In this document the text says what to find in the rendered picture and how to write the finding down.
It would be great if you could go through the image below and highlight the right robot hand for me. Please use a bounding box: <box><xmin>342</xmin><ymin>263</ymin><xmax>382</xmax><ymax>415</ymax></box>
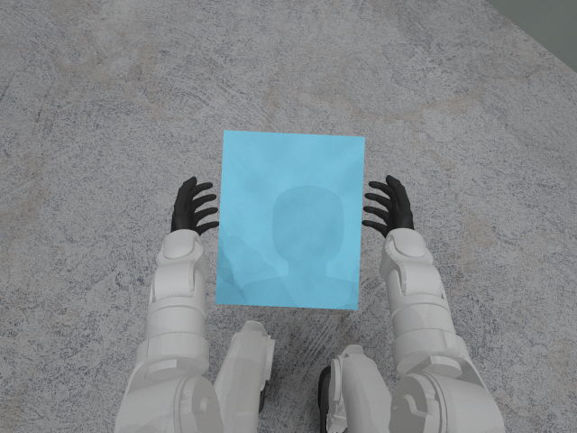
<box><xmin>362</xmin><ymin>175</ymin><xmax>415</xmax><ymax>239</ymax></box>

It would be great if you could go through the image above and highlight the left robot forearm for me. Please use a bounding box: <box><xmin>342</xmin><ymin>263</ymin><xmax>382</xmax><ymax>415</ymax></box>
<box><xmin>114</xmin><ymin>229</ymin><xmax>209</xmax><ymax>433</ymax></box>

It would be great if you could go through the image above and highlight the left robot hand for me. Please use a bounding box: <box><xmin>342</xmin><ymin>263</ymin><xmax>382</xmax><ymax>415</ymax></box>
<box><xmin>170</xmin><ymin>176</ymin><xmax>219</xmax><ymax>236</ymax></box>

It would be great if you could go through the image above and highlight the left robot upper arm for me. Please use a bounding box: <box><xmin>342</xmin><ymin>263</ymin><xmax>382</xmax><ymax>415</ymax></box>
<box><xmin>115</xmin><ymin>373</ymin><xmax>224</xmax><ymax>433</ymax></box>

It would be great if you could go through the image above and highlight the robot right foot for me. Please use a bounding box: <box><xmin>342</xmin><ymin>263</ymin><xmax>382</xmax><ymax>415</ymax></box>
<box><xmin>318</xmin><ymin>366</ymin><xmax>343</xmax><ymax>433</ymax></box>

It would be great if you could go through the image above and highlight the carton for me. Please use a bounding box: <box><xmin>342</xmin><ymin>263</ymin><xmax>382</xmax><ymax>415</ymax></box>
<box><xmin>215</xmin><ymin>130</ymin><xmax>365</xmax><ymax>310</ymax></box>

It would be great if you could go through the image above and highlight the right robot upper arm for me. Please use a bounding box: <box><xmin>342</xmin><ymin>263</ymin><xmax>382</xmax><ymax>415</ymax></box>
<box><xmin>389</xmin><ymin>371</ymin><xmax>505</xmax><ymax>433</ymax></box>

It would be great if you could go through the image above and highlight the right robot forearm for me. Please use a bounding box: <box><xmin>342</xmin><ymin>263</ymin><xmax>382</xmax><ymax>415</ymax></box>
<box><xmin>379</xmin><ymin>228</ymin><xmax>505</xmax><ymax>429</ymax></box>

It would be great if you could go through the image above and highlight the right robot thigh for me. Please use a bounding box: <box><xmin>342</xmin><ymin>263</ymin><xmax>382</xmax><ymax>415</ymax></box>
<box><xmin>331</xmin><ymin>354</ymin><xmax>392</xmax><ymax>433</ymax></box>

